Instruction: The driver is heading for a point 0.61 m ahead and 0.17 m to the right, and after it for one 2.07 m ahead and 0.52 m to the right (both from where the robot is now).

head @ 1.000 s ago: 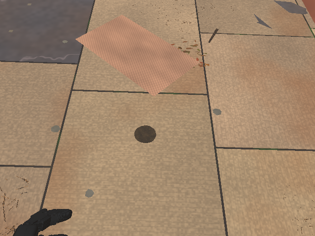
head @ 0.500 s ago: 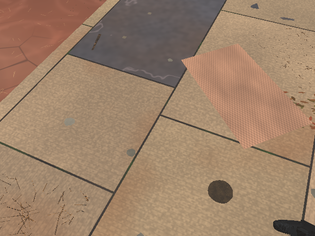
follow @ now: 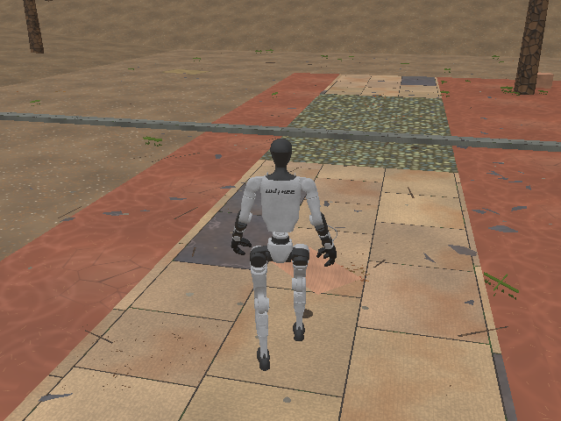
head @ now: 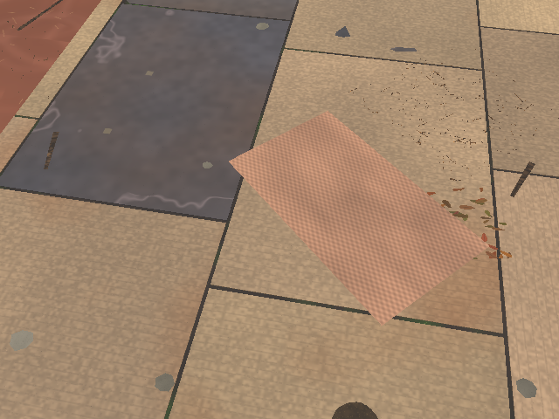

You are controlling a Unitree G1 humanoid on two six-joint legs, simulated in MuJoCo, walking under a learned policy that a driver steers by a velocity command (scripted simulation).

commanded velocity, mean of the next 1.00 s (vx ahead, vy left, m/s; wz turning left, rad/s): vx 0.27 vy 0.00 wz -0.49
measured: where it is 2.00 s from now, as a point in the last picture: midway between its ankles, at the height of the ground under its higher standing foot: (417, 310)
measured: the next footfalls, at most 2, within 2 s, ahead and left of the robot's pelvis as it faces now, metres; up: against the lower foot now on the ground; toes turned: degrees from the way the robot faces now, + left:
right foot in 0.04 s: +0.19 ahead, -0.10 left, +0.00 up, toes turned -2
left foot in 0.40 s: +0.12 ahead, +0.13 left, +0.00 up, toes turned -17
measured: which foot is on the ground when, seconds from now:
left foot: down 0.00-0.06, up 0.08-0.38, down 0.40-0.90, up 0.92-1.00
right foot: up 0.00-0.02, down 0.04-0.40, up 0.42-0.86, down 0.88-1.00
